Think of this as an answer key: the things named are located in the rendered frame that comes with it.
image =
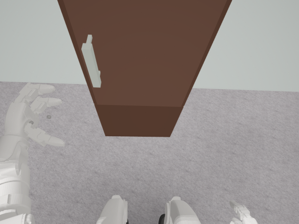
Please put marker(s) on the robot left forearm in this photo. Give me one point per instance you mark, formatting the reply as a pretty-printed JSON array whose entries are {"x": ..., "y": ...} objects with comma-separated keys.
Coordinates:
[{"x": 14, "y": 176}]

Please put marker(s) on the robot right hand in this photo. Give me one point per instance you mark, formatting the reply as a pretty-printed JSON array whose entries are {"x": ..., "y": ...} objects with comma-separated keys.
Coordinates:
[{"x": 243, "y": 213}]

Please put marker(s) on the robot left hand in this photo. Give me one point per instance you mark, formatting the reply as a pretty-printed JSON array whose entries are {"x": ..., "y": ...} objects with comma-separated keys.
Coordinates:
[{"x": 19, "y": 114}]

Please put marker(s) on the robot left upper arm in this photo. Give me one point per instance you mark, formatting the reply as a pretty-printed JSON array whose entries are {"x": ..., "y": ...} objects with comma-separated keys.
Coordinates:
[{"x": 20, "y": 219}]

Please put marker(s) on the robot right thigh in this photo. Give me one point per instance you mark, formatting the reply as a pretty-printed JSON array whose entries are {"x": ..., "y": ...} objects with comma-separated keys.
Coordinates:
[{"x": 179, "y": 212}]

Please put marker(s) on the robot left thigh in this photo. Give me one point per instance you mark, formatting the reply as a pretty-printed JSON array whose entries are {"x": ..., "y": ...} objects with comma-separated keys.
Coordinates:
[{"x": 115, "y": 211}]

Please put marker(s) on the robot thigh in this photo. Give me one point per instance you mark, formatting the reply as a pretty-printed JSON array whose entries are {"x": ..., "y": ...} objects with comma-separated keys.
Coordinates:
[
  {"x": 179, "y": 212},
  {"x": 115, "y": 211}
]

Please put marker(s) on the cupboard door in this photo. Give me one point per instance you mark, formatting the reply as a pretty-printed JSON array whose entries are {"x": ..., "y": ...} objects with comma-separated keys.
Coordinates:
[{"x": 147, "y": 51}]

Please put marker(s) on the handle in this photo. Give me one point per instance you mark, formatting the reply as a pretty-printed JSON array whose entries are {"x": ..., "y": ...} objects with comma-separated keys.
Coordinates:
[{"x": 90, "y": 60}]

